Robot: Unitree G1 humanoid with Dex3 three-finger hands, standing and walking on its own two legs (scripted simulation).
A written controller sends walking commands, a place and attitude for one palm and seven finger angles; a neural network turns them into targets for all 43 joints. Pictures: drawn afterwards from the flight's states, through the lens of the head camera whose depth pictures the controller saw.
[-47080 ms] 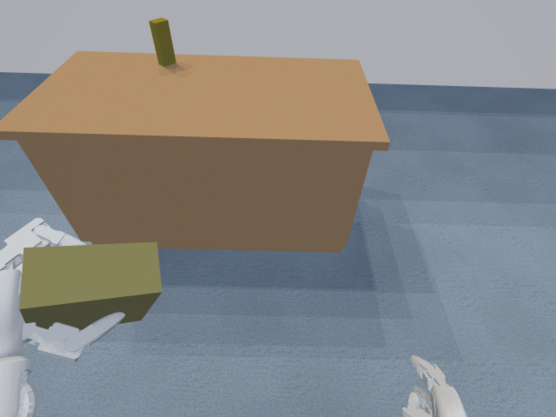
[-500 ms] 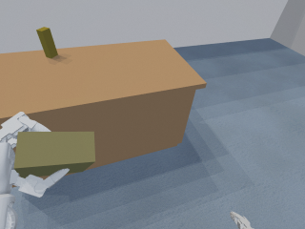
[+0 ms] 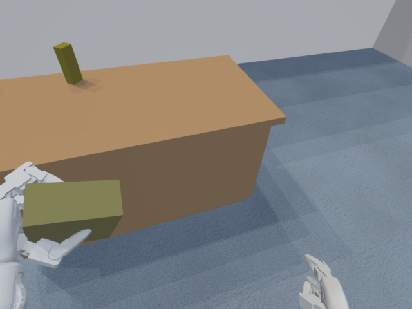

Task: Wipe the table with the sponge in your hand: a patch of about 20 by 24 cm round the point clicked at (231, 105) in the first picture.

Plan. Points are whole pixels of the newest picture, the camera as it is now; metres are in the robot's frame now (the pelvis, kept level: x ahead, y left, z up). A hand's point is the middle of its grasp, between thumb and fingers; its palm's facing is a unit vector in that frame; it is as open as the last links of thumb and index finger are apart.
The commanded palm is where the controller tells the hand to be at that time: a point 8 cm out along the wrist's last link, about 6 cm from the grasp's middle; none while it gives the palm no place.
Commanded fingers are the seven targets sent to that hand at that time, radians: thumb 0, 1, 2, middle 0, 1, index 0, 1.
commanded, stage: stop stepping back and stand still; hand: left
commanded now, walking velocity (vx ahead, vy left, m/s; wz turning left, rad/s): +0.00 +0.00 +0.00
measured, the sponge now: (87, 214) +0.22 +0.21 +0.13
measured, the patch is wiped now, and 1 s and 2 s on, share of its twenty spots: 1.00 1.00 1.00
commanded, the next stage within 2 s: stand and wait in 0.14 s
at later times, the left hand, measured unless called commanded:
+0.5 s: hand (41, 212) +0.21 +0.26 +0.16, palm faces +0.40 -0.86 -0.31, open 9.8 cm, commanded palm +0.16 +0.30 +0.18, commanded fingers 0.00 0.10 1.30 -1.20 -1.60 -1.20 -1.60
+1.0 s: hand (42, 210) +0.21 +0.26 +0.16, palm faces +0.40 -0.86 -0.33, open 9.8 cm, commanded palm +0.16 +0.30 +0.18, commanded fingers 0.00 0.10 1.30 -1.20 -1.60 -1.20 -1.60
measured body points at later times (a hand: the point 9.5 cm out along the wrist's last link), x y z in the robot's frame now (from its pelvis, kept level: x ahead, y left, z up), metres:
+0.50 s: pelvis +0.00 +0.02 +0.00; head -0.02 +0.04 +0.45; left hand +0.18 +0.31 +0.17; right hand +0.17 -0.21 -0.06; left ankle +0.00 +0.12 -0.74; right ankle +0.03 -0.11 -0.74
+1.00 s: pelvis +0.00 +0.02 +0.00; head -0.02 +0.03 +0.45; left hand +0.18 +0.31 +0.17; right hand +0.18 -0.21 -0.07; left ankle +0.00 +0.12 -0.74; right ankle +0.03 -0.11 -0.74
